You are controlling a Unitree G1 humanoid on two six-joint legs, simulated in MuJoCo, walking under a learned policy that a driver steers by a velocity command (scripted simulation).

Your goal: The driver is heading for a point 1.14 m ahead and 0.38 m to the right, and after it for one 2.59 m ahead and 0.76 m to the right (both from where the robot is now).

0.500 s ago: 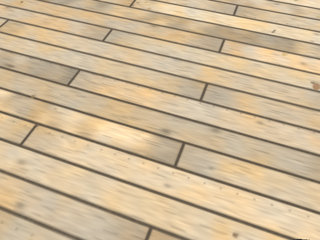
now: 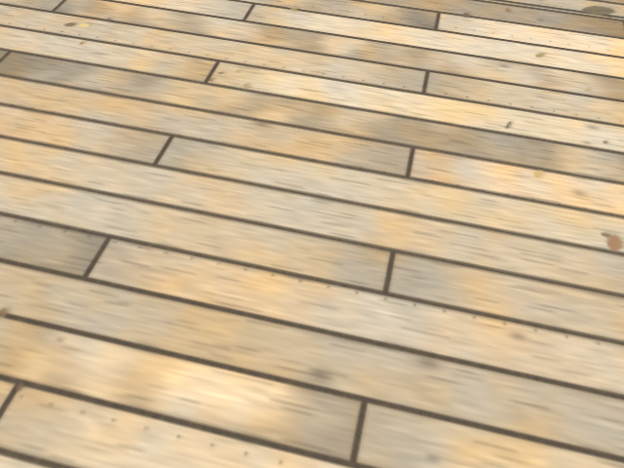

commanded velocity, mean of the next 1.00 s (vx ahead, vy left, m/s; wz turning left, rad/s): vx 0.98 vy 0.00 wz -0.77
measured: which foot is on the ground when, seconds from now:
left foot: down 0.00-0.16, up 0.18-0.56, down 0.58-1.00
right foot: up 0.00-0.14, down 0.16-0.58, up 0.60-1.00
